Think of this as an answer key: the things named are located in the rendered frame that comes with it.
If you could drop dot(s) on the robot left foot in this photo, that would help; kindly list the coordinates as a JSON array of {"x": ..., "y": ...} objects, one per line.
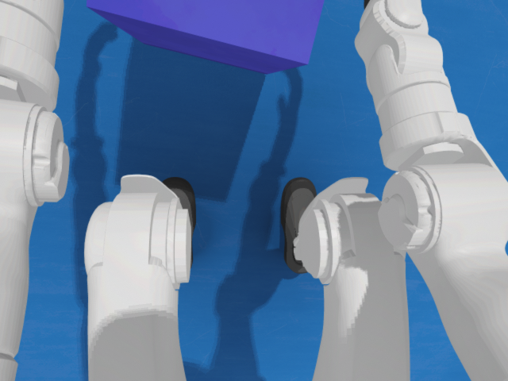
[{"x": 185, "y": 193}]

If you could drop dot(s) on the robot left thigh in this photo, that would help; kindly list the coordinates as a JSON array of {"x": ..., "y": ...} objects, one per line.
[{"x": 133, "y": 332}]

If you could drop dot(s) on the robot left upper arm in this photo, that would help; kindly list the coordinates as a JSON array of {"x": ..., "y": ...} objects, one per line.
[{"x": 34, "y": 166}]

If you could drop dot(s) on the right robot forearm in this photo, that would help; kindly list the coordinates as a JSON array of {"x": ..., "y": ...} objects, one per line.
[{"x": 411, "y": 93}]

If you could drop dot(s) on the carton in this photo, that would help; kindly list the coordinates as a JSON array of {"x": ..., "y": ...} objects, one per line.
[{"x": 265, "y": 36}]

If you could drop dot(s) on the robot right upper arm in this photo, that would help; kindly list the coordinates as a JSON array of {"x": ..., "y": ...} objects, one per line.
[{"x": 452, "y": 220}]

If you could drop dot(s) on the left robot forearm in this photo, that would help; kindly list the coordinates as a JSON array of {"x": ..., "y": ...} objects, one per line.
[{"x": 29, "y": 40}]

